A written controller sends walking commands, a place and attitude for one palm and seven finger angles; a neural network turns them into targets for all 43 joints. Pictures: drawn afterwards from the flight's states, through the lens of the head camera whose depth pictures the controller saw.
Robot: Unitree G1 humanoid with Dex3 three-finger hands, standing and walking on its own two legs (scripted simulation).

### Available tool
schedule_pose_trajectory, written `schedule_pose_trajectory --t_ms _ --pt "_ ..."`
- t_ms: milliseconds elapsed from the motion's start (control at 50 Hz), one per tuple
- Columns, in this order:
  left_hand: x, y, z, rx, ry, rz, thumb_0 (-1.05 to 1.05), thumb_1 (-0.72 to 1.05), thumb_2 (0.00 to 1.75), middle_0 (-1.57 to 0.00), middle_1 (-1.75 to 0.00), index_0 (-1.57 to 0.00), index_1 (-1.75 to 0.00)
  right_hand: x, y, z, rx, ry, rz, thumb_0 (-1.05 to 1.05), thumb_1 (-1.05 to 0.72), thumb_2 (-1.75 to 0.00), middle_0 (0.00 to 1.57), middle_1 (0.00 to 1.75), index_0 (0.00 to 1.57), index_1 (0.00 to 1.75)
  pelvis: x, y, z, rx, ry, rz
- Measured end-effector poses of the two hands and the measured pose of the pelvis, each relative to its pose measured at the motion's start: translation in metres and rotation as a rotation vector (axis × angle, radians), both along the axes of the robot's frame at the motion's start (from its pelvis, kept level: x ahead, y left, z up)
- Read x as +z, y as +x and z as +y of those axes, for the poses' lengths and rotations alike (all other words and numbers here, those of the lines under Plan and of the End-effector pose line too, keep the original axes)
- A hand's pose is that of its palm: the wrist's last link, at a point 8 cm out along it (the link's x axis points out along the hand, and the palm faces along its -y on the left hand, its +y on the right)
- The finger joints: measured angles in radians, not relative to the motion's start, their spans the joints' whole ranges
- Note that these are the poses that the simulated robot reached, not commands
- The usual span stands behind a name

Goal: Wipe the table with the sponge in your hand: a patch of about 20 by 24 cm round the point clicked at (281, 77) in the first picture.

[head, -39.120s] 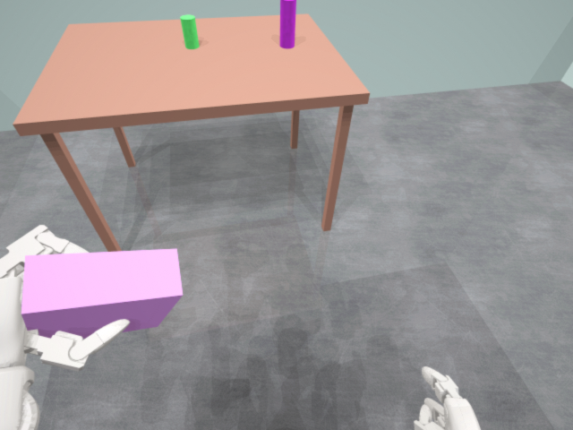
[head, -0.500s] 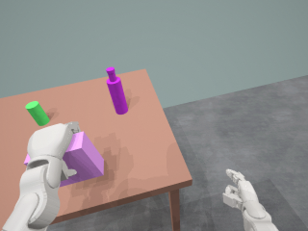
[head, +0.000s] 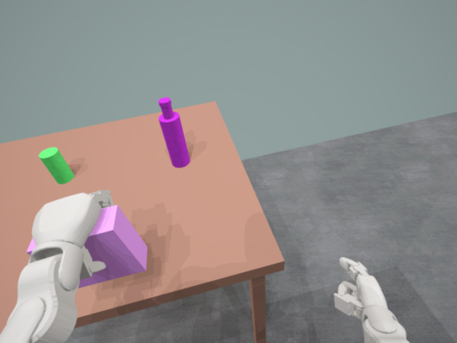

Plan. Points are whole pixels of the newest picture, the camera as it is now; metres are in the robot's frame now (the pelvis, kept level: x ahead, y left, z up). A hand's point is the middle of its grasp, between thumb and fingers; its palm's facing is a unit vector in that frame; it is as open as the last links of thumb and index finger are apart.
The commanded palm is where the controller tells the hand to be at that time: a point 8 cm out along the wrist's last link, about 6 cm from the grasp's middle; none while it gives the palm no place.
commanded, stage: bring the sponge back beside the body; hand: left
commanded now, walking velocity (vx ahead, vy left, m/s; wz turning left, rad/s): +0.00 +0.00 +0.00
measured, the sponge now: (101, 255) +0.22 +0.27 +0.07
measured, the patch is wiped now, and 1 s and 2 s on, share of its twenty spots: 1.00 1.00 1.00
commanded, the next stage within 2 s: step back with the hand held close in 1.16 s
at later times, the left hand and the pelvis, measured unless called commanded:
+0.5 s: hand (78, 249) +0.20 +0.29 +0.11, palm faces +0.04 -0.12 -0.99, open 9.5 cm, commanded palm +0.17 +0.28 +0.19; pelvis +0.00 +0.01 +0.00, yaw +0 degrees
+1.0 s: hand (68, 260) +0.18 +0.29 +0.11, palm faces +0.05 -0.12 -0.99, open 9.5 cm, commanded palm +0.15 +0.29 +0.18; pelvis +0.00 +0.01 +0.00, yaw +0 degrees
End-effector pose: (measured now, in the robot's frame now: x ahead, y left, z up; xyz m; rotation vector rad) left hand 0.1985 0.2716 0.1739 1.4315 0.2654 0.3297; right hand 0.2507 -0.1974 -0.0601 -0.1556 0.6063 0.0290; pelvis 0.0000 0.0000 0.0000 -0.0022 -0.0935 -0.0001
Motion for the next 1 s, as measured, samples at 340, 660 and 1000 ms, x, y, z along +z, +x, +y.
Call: schedule_pose_trajectory --t_ms 340,660,1000 --pt "-0.009 -0.012 0.012 0.013 -0.014 0.016 -0.01 -0.49 1.09 -0.78 -1.40 -0.81 -1.38 0.003 0.000 0.008 0.004 -0.009 -0.011 0.02 -0.90 -0.90 0.20 0.30 0.20 0.30 0.000 -0.001 0.007 -0.002 -0.004 -0.002" --pt "-0.011 -0.024 0.020 0.019 -0.017 0.014 -0.01 -0.49 1.09 -0.78 -1.40 -0.81 -1.38 0.005 0.006 0.020 0.025 -0.008 -0.010 0.02 -0.90 -0.90 0.20 0.30 0.20 0.30 0.001 0.003 0.013 -0.001 -0.007 -0.003" --pt "-0.012 -0.037 0.021 0.019 -0.011 0.017 -0.01 -0.49 1.09 -0.78 -1.40 -0.81 -1.38 0.006 0.004 0.022 0.034 -0.012 -0.013 0.02 -0.90 -0.90 0.20 0.30 0.20 0.30 0.001 0.000 0.012 0.003 -0.009 -0.014"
